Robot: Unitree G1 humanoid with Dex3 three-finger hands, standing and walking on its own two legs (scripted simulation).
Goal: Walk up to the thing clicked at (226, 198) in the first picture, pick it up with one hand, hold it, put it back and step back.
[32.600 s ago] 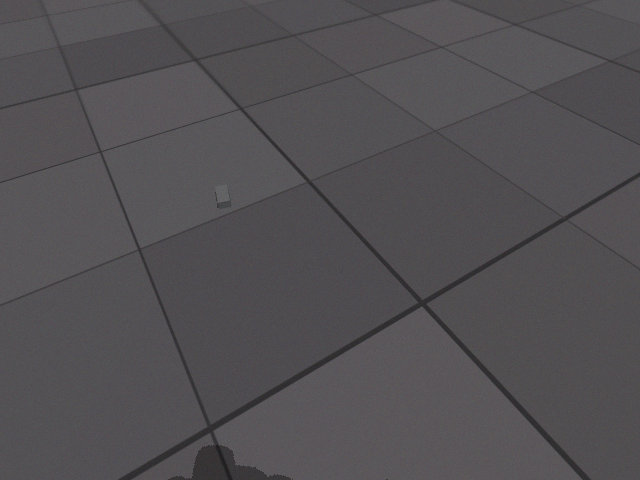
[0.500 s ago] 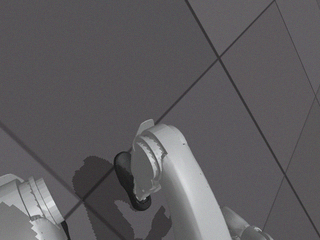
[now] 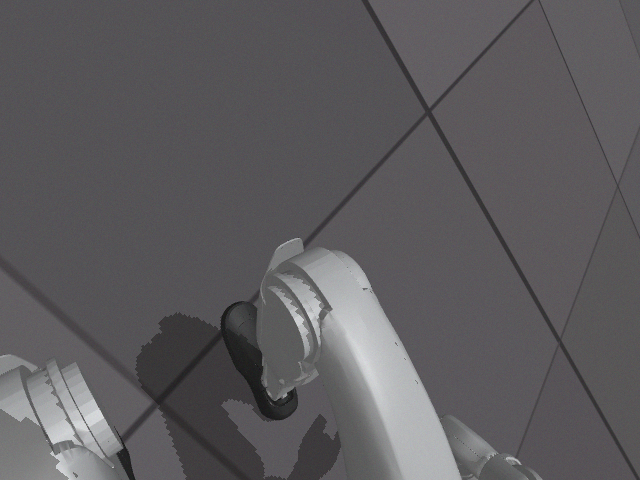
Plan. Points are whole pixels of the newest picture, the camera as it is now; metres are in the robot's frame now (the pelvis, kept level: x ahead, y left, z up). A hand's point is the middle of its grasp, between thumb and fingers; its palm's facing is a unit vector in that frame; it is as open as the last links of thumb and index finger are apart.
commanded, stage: close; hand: left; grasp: from above
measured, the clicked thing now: out of the picture +0.48 +0.36 -0.29
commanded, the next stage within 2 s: settle in 0.60 s
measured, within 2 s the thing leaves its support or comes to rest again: leaves its support in 1.00 s
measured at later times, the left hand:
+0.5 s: hand out of the picture +0.46 +0.35 -0.26, palm faces -0.45 -0.16 -0.88, open 8.7 cm
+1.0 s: hand out of the picture +0.47 +0.35 -0.26, palm faces -0.44 -0.16 -0.88, open 8.5 cm
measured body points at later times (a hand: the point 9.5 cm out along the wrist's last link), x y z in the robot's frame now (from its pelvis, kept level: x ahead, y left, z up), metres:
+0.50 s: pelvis +0.00 +0.00 +0.00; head +0.30 +0.14 +0.30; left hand +0.48 +0.36 -0.21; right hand +0.05 -0.25 -0.05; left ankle +0.06 +0.12 -0.28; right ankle +0.13 -0.12 -0.28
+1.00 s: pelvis +0.00 +0.00 +0.00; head +0.29 +0.14 +0.31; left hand +0.48 +0.36 -0.20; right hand +0.05 -0.25 -0.04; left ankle +0.06 +0.12 -0.28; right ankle +0.13 -0.12 -0.28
